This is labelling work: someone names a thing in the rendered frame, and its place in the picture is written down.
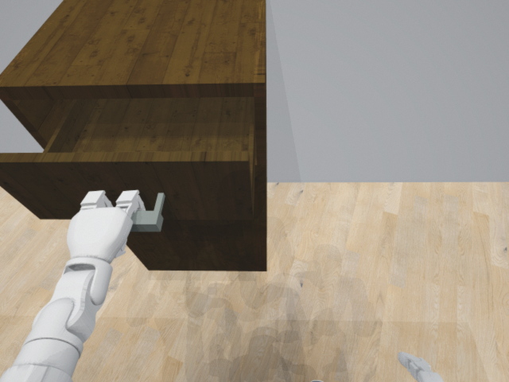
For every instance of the cabinet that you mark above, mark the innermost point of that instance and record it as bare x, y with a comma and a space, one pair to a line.
137, 49

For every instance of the drawer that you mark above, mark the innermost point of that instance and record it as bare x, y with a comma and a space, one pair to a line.
199, 152

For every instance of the robot right hand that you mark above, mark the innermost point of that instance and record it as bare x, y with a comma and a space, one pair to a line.
418, 368

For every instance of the handle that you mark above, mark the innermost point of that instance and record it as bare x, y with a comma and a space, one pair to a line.
149, 221

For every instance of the robot left hand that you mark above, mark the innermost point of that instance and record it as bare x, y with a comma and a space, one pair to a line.
100, 230

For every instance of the left robot forearm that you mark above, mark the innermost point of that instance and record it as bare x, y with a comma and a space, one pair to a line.
54, 345

